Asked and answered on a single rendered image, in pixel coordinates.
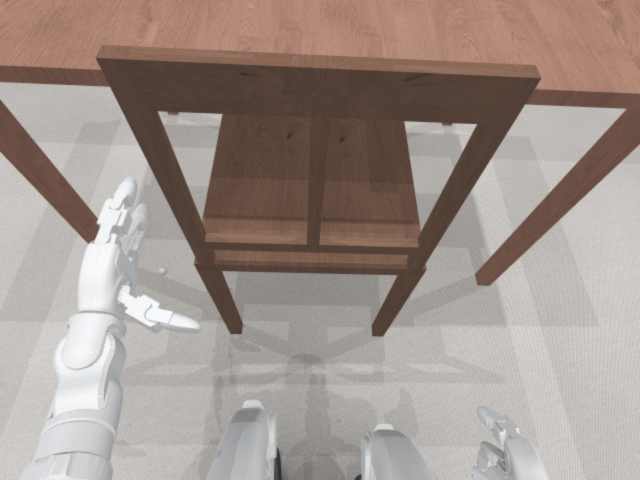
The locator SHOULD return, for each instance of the left robot forearm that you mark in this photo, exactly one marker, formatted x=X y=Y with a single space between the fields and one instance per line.
x=77 y=438

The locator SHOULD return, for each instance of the left robot hand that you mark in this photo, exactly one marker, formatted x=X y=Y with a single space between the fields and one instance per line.
x=109 y=261

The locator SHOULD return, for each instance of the right robot hand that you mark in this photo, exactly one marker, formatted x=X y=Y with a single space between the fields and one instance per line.
x=518 y=461

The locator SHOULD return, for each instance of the right robot thigh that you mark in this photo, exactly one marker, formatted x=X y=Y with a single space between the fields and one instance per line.
x=390 y=455

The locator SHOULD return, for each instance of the robot thigh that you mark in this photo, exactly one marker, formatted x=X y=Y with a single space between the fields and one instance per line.
x=390 y=455
x=249 y=440

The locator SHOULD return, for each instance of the chair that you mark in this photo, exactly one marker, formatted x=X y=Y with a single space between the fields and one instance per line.
x=312 y=172

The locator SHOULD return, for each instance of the table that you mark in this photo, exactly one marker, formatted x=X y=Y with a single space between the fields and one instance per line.
x=586 y=51

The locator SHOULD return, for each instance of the left robot thigh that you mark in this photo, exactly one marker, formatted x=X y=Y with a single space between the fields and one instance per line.
x=249 y=440

